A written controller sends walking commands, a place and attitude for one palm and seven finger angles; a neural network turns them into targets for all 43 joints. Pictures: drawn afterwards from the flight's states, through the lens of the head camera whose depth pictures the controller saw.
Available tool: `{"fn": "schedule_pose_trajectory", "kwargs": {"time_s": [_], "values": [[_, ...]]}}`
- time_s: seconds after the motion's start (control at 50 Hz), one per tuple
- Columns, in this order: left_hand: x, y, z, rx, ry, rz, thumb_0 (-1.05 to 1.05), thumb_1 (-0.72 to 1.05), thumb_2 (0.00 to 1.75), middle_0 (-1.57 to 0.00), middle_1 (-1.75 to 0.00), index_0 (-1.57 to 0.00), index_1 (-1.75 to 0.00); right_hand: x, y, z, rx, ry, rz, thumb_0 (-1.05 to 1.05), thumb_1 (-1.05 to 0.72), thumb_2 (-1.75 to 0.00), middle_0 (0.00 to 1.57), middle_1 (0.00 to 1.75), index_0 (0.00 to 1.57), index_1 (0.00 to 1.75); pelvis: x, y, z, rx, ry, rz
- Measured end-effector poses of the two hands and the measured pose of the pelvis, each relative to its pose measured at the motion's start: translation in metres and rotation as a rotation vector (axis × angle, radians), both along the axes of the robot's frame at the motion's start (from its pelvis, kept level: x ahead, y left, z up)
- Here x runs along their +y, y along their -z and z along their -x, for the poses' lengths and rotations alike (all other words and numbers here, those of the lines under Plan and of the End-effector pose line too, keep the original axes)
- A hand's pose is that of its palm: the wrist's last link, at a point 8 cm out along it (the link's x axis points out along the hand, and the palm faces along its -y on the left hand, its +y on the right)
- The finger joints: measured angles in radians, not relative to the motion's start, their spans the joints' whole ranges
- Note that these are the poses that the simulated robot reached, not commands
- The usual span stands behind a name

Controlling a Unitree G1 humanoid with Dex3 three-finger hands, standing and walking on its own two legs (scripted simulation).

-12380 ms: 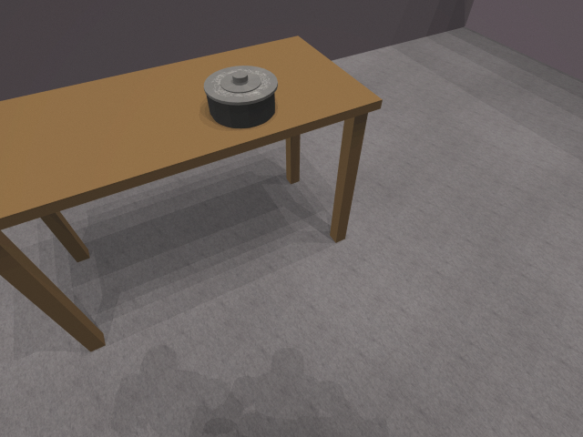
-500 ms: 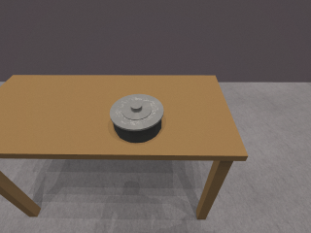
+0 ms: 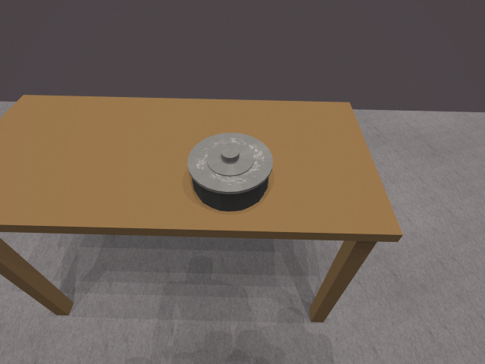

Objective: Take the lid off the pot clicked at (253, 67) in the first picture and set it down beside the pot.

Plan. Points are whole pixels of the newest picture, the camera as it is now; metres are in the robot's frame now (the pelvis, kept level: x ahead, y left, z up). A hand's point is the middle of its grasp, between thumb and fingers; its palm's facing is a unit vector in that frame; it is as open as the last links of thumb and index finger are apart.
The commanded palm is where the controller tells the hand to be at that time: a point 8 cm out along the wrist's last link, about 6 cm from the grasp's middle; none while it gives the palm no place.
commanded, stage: come to a stop and stand still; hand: left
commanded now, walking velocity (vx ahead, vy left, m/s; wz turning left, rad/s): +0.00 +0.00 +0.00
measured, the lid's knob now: (230, 154) +0.55 +0.06 +0.02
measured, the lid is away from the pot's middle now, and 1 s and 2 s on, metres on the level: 0.00 0.00 0.00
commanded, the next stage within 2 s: look again from close up in 0.70 s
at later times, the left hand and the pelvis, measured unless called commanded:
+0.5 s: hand out of the picture +0.04 +0.16 -0.18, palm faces +0.02 -0.99 -0.17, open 7.3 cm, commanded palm none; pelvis +0.04 +0.00 +0.00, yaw +0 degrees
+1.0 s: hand out of the picture +0.04 +0.15 -0.18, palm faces +0.02 -0.99 -0.16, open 7.3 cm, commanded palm none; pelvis +0.05 -0.01 +0.00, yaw +0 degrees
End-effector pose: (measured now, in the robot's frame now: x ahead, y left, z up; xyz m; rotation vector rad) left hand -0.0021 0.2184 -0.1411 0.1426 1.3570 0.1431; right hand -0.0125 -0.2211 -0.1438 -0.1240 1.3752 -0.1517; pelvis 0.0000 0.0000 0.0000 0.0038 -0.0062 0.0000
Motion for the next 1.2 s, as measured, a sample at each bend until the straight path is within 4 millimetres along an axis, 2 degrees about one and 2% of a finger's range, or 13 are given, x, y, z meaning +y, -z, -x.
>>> {"fn": "schedule_pose_trajectory", "kwargs": {"time_s": [0.12,0.34,0.5,0.78,1.2], "values": [[-0.001,0.000,-0.008,0.014,-0.004,0.001,0.00,0.91,0.90,-0.20,-0.29,-0.20,-0.30,0.007,0.001,-0.018,-0.014,-0.005,-0.012,0.01,-0.91,-0.90,0.20,0.30,0.20,0.30,0.001,-0.001,-0.011,0.005,-0.001,0.002],[-0.009,0.003,-0.024,0.042,-0.007,0.014,0.00,0.92,0.90,-0.20,-0.29,-0.20,-0.30,-0.003,-0.002,-0.050,-0.033,-0.010,0.019,0.02,-0.92,-0.90,0.20,0.30,0.20,0.30,-0.002,-0.002,-0.033,0.005,0.004,0.005],[-0.011,0.005,-0.036,0.041,-0.004,0.016,0.01,0.92,0.90,-0.20,-0.29,-0.20,-0.30,-0.007,-0.003,-0.063,-0.034,-0.014,0.031,0.01,-0.92,-0.90,0.20,0.30,0.20,0.30,-0.004,-0.002,-0.043,0.001,0.005,0.007],[-0.011,0.005,-0.046,0.035,-0.003,0.016,0.00,0.92,0.90,-0.20,-0.29,-0.20,-0.30,-0.004,-0.003,-0.060,0.002,-0.007,0.021,0.01,-0.91,-0.90,0.20,0.30,0.20,0.30,-0.006,-0.002,-0.052,-0.003,0.003,0.010],[-0.019,0.008,-0.036,0.067,-0.017,0.040,0.00,0.91,0.90,-0.20,-0.29,-0.20,-0.30,0.009,-0.002,-0.047,0.039,0.006,0.000,0.01,-0.91,-0.90,0.20,0.30,0.20,0.30,-0.004,-0.002,-0.054,-0.006,0.003,0.011]]}}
